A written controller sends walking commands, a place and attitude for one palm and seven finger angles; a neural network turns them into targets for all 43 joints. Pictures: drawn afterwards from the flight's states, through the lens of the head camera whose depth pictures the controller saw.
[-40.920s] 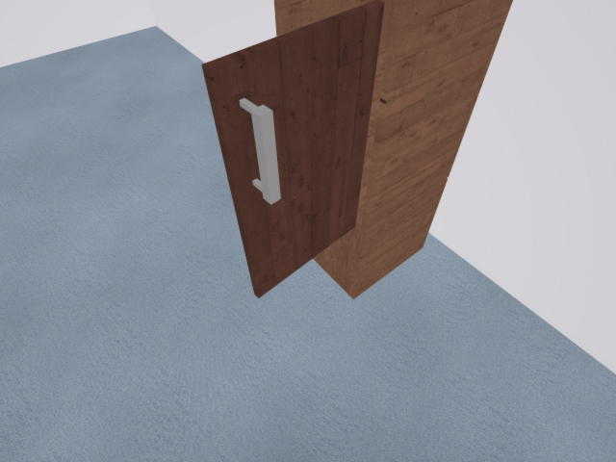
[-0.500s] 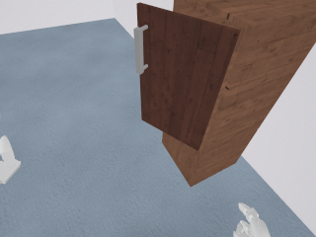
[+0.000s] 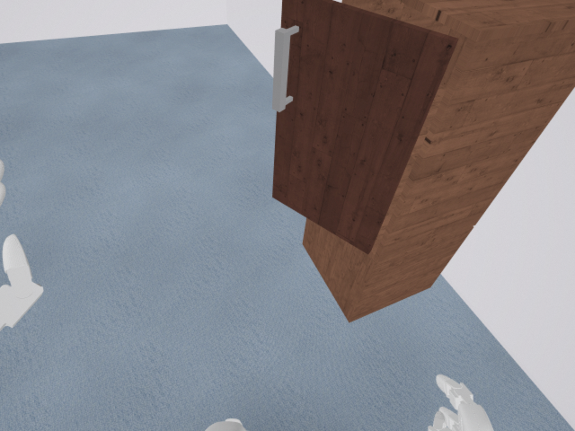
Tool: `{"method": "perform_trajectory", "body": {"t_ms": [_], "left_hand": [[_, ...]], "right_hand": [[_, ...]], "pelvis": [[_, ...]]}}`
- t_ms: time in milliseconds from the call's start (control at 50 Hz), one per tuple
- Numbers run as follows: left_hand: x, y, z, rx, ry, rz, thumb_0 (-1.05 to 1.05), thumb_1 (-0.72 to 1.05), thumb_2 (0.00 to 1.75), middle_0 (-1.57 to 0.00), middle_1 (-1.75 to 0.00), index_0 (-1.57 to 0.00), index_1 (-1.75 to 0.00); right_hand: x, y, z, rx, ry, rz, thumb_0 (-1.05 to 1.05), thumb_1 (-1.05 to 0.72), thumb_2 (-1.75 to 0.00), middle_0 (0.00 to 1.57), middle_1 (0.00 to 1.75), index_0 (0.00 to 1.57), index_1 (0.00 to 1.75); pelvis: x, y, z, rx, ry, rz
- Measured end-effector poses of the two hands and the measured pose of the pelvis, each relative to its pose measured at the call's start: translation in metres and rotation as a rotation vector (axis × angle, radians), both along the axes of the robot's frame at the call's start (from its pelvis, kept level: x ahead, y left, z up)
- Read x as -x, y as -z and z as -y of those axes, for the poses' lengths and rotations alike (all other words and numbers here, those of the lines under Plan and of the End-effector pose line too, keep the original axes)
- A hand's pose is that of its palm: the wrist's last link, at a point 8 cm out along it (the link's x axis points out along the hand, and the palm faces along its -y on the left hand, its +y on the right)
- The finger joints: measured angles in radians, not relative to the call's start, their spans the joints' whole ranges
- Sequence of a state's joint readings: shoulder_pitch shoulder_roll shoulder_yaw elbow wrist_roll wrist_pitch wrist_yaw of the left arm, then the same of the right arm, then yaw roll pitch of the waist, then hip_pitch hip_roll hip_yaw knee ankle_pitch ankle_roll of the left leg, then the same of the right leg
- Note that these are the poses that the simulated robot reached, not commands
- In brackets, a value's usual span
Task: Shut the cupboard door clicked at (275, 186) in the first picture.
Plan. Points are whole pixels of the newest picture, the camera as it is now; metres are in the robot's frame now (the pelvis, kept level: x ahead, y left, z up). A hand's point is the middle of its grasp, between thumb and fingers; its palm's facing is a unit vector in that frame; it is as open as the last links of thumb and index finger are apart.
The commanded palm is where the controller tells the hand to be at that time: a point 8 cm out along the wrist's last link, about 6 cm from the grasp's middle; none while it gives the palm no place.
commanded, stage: step back with the hand held close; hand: left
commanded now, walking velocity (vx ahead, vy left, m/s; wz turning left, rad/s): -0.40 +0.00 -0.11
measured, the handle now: (286, 70) +0.81 +0.06 +0.12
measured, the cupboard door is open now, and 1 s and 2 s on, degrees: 28 28 28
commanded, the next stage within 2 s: stop stepping back and stand still in 0.10 s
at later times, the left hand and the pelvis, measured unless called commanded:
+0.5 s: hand out of the picture +0.13 +0.28 +0.20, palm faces +0.39 -0.85 -0.34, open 7.4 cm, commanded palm +0.07 +0.32 +0.20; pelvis -0.10 +0.03 +0.01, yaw -5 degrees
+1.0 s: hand out of the picture +0.11 +0.30 +0.19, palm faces +0.41 -0.82 -0.39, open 7.4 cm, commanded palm +0.05 +0.33 +0.20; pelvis -0.12 +0.05 +0.02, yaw -6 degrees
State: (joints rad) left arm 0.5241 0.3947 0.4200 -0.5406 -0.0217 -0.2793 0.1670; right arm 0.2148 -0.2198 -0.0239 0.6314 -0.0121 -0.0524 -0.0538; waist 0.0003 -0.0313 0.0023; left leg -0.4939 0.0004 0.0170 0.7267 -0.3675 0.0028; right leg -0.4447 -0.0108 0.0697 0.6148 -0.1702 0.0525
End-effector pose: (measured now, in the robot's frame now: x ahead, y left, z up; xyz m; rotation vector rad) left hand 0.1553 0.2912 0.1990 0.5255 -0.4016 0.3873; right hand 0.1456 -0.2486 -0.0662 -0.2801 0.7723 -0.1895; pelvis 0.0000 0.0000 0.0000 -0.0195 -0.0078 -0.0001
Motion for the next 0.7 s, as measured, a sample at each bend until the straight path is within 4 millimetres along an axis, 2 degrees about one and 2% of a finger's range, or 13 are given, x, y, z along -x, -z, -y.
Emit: {"method": "perform_trajectory", "body": {"t_ms": [60,160,220,280,320,380,440,520,600,700], "left_hand": [[0.012,-0.003,-0.013,-0.011,-0.008,0.021,0.01,0.88,0.9,-0.21,-0.3,-0.22,-0.3],[0.037,-0.016,-0.035,-0.011,-0.054,0.051,0.01,0.88,0.9,-0.21,-0.3,-0.22,-0.3],[0.051,-0.015,-0.034,0.036,-0.056,0.045,0.01,0.89,0.9,-0.21,-0.3,-0.21,-0.3],[0.06,-0.008,-0.022,0.043,-0.015,0.023,0.01,0.89,0.9,-0.2,-0.3,-0.21,-0.3],[0.062,-0.005,-0.013,0.061,0.025,0.002,0.01,0.89,0.9,-0.2,-0.3,-0.21,-0.3],[0.064,-0.006,-0.01,0.086,0.073,0.002,0.01,0.89,0.9,-0.21,-0.3,-0.21,-0.3],[0.061,-0.006,-0.02,0.076,0.089,0.021,0.01,0.88,0.9,-0.21,-0.3,-0.21,-0.3],[0.062,-0.006,-0.034,0.076,0.056,-0.034,0.01,0.88,0.9,-0.21,-0.3,-0.21,-0.3],[0.076,-0.01,-0.026,0.054,0.063,-0.106,0.01,0.89,0.9,-0.21,-0.3,-0.21,-0.3],[0.096,-0.01,-0.013,0.014,0.105,-0.111,0.01,0.89,0.9,-0.21,-0.3,-0.21,-0.3]], "right_hand": [[0.007,-0.005,-0.011,0.02,-0.006,0.018,0.01,-0.91,-0.9,0.2,0.3,0.21,0.3],[0.022,-0.014,-0.033,-0.03,-0.017,0.058,0.01,-0.91,-0.9,0.2,0.3,0.2,0.3],[0.032,-0.018,-0.043,-0.061,-0.04,0.084,0.01,-0.91,-0.9,0.2,0.3,0.21,0.3],[0.044,-0.016,-0.048,-0.08,-0.061,0.108,0.01,-0.9,-0.9,0.2,0.3,0.21,0.3],[0.057,-0.014,-0.048,-0.072,-0.061,0.097,0.01,-0.9,-0.9,0.2,0.3,0.21,0.3],[0.083,-0.015,-0.043,-0.053,-0.012,0.067,0.01,-0.9,-0.9,0.21,0.3,0.21,0.3],[0.108,-0.014,-0.034,-0.013,0.062,0.067,0.01,-0.9,-0.9,0.21,0.3,0.21,0.3],[0.144,-0.021,-0.03,-0.007,0.143,0.044,0.01,-0.91,-0.9,0.2,0.3,0.21,0.3],[0.174,-0.027,-0.027,-0.021,0.163,0.022,0.01,-0.91,-0.9,0.2,0.3,0.21,0.3],[0.195,-0.012,-0.017,-0.009,0.161,-0.026,0.01,-0.9,-0.9,0.2,0.3,0.21,0.3]], "pelvis": [[0.015,-0.001,-0.008,0.025,-0.015,-0.001],[0.036,-0.01,-0.011,0.081,-0.012,-0.005],[0.048,-0.014,-0.011,0.084,0.022,-0.02],[0.067,-0.01,-0.008,0.037,0.065,-0.039],[0.08,-0.01,-0.012,0.033,0.086,-0.024],[0.086,-0.013,-0.019,0.017,0.095,-0.013],[0.09,-0.008,-0.028,0.028,0.078,-0.012],[0.103,-0.018,-0.03,0.013,0.097,0.001],[0.112,-0.029,-0.027,0.01,0.107,-0.003],[0.126,-0.021,-0.029,0.002,0.123,0.011]]}}
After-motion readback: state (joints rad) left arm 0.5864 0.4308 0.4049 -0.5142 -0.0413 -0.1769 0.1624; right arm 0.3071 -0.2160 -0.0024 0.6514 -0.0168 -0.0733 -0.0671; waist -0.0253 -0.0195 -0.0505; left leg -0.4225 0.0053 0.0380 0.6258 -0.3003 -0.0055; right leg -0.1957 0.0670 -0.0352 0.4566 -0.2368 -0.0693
